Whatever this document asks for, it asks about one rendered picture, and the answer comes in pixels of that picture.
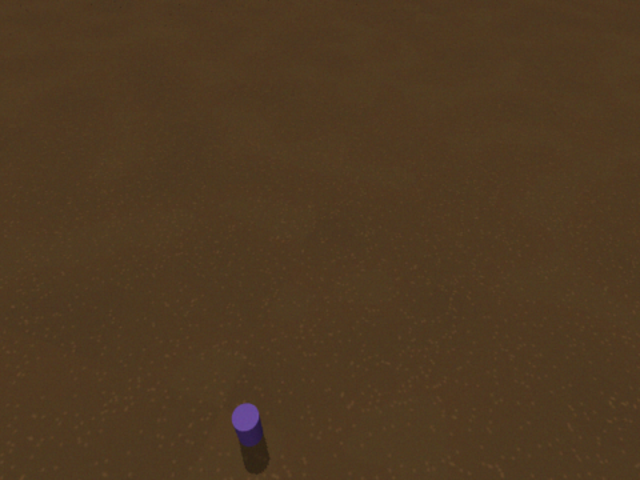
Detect can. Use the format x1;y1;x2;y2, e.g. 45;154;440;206
232;403;263;447

